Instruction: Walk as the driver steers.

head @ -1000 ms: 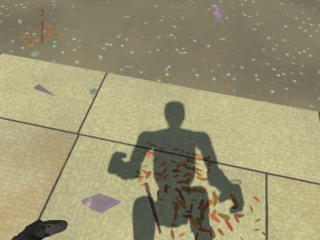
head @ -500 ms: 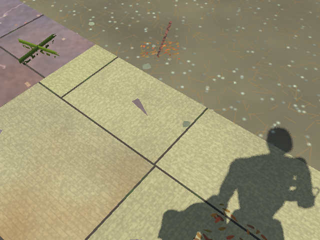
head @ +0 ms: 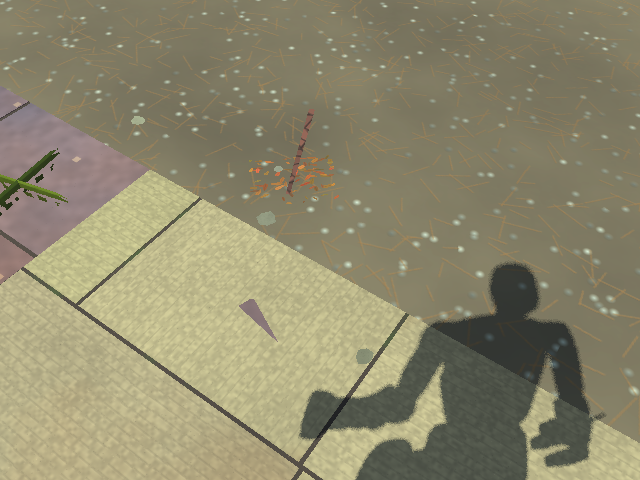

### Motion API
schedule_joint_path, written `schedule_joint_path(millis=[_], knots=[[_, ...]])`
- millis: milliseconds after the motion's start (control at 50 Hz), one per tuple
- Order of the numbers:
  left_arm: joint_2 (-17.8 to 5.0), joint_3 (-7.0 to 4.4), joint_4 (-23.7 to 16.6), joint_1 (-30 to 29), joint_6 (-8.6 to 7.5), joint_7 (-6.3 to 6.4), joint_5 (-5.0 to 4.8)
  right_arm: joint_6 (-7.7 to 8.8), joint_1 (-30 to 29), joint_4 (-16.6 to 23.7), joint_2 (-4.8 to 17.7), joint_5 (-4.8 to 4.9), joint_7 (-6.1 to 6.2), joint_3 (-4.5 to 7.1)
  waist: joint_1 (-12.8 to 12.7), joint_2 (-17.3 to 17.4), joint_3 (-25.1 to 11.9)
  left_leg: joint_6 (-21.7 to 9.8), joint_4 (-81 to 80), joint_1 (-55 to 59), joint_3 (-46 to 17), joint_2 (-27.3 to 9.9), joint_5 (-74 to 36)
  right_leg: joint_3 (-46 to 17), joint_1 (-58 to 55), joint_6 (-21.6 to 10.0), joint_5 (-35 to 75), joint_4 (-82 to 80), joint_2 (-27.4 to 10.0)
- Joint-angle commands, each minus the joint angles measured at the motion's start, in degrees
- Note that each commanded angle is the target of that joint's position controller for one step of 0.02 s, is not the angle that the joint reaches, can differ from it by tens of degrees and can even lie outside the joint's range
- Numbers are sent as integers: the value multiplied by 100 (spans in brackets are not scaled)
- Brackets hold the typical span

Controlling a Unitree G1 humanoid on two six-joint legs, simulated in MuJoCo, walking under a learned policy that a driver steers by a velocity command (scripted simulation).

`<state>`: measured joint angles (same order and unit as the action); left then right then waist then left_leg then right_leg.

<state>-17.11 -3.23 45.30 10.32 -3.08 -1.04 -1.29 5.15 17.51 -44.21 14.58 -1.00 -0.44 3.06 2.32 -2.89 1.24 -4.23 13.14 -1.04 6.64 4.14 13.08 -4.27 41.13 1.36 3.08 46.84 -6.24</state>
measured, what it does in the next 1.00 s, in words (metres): walks ahead: right foot, then left foot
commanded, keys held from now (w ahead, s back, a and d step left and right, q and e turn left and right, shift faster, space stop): w+e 0.04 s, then no key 0.96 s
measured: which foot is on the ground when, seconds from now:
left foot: down 0.00-0.20, up 0.22-0.52, down 0.54-1.00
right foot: up 0.00-0.16, down 0.18-1.00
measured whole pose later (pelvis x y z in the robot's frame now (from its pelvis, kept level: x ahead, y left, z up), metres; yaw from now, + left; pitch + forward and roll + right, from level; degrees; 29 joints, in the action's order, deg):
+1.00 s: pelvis +0.28 +0.00 -0.01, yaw -7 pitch -1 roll +0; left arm -14.2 -2.1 57.0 8.7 1.0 1.6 0.2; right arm 0.6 8.7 -56.5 12.9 -0.1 1.6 1.8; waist -0.4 -0.2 2.1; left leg 0.2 29.4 -11.5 -0.5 -0.5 16.7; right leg -0.5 11.2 1.0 -16.0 28.3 -0.6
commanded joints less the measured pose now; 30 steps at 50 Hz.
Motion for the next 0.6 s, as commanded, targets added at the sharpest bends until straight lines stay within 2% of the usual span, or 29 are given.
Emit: schedule_joint_path(millis=[20, 60, 100, 140, 160, 180, 200, 220, 240, 260, 280, 300, 320, 360, 400, 440, 480, 520, 540, 560, 580, 600], knots=[[-153, 16, -495, -597, -90, -97, 9, 83, -117, 234, 918, 39, 70, 231, 151, 468, 325, -533, -667, -331, -167, -1576, -1876, 236, -278, -80, 646, -752, 73], [-104, 47, -666, -884, -106, -175, 46, -6, 66, 81, 941, 78, 87, 243, 246, 393, 479, -512, -398, 119, -69, -1696, -2474, 332, -78, -190, 389, -1136, 147], [-81, 53, -819, -983, -142, -264, 123, -145, 150, -22, 994, 117, 134, 247, 195, 474, 396, -467, 120, 443, -47, -1789, -3749, 571, -218, -309, -112, -1396, 364], [-299, -39, -781, -507, -171, -310, 161, -236, 63, -38, 1148, 161, 205, 274, -114, 788, -75, -328, 905, 709, -86, -1781, -5382, 786, -915, -485, -589, -1466, 720], [-515, -145, -633, 93, -179, -291, 166, -278, -56, -29, 1197, 165, 233, 278, -455, 827, -439, -193, 1647, 689, -37, -1659, -5710, 840, -1636, -604, -527, -1651, 910], [-767, -254, -513, 664, -190, -218, 168, -275, -107, -23, 1163, 168, 247, 250, -824, 661, -786, 59, 2686, 225, 146, -1410, -5226, 684, -2743, -778, 632, -2136, 877], [-1311, -345, -434, 1221, -139, -99, 282, -183, 176, 141, 805, -39, 229, 111, -827, -313, -1677, 366, 4577, -1322, 188, -951, -2383, -661, -4839, -1313, 3590, -1424, -362], [-1178, -226, -460, 1046, -116, -52, 300, -112, 1089, -53, 317, 3, 71, -89, -371, -1158, -2863, 725, 6602, -2935, -578, -20, 2687, -2981, -6530, -2705, 5045, -1512, -1937], [-802, -156, -537, 1133, -37, -66, 237, -78, 745, -250, 1016, 202, -7, 85, -840, -155, -3210, 658, 6784, -2888, -1612, -299, 2625, -2543, -6219, -2551, 4480, -1668, -1642], [-732, -127, -574, 646, 0, -59, 176, -104, 45, 21, 1034, 360, -12, 94, -768, -165, -2234, 615, 6552, -3327, -1422, -566, 2420, -1776, -5510, -2239, 3625, -1890, -1383], [-534, -64, -552, 236, 6, -59, 119, -158, -278, 73, 897, 275, 53, 63, -572, 277, -1330, 629, 5924, -3474, -1178, -777, 2123, -1315, -4479, -1955, 2906, -2204, -1056], [-331, 2, -553, -28, 7, -36, 120, -261, -347, 30, 888, 177, 138, 97, -385, 314, -947, 660, 5420, -3187, -1138, -936, 1853, -1042, -3681, -1800, 2336, -2452, -869], [-360, -5, -534, -202, 25, -44, 187, -382, -125, -44, 785, 161, 176, 87, -154, 114, -750, 715, 5029, -2580, -1073, -963, 1628, -790, -2892, -1722, 1991, -2706, -695], [-441, -48, -526, -514, 27, -52, 286, -512, 246, -191, 525, 120, 250, 27, 57, -206, -713, 855, 4223, -1895, -884, -881, 1393, -438, -2159, -1730, 1922, -2935, -537], [-442, -60, -447, -566, 30, -16, 292, -539, 230, -243, 475, 80, 298, -1, 22, -295, -943, 873, 3504, -1581, -878, -892, 807, -280, -2166, -1663, 1705, -2954, -491], [-450, -56, -345, -553, 82, 34, 268, -568, 58, -267, 572, 90, 298, 28, -67, -330, -1034, 831, 3030, -1355, -872, -882, 173, -275, -2193, -1536, 605, -3042, -481], [-397, -19, -264, -625, 147, 58, 250, -588, -130, -275, 595, 74, 282, 51, -84, -328, -841, 751, 2535, -1115, -825, -831, -158, -314, -1992, -1357, -941, -3097, -394], [-202, 65, -175, -650, 180, 52, 220, -562, -241, -288, 547, -23, 262, 53, -22, -259, -560, 616, 1728, -733, -744, -742, -515, -297, -1752, -983, -2420, -2991, -125], [-51, 123, -64, -458, 173, 41, 249, -535, -326, -230, 629, -87, 267, 55, -60, -74, -382, 514, 1314, -634, -1029, -967, -805, -261, -1669, -700, -2845, -2844, 55], [-48, 120, 1, -222, 166, 39, 307, -509, -462, -127, 976, -76, 294, 104, -299, 448, -178, 344, 1029, -849, -1475, -1387, -1042, -21, -1692, -439, -2989, -2423, 413], [105, 137, 41, 100, 188, 60, 279, -505, -715, -238, 1060, -15, 294, 135, -658, 1265, -178, 146, 906, -1578, -1515, -1360, 201, 339, -2279, -285, -2485, -2324, 682], [-74, 116, 92, -108, 224, 99, 294, -473, -814, -224, 720, -1, 251, 78, -471, 1170, -56, 201, 723, -2016, -1424, -1141, 952, 377, -2727, -202, -2069, -2175, 655]])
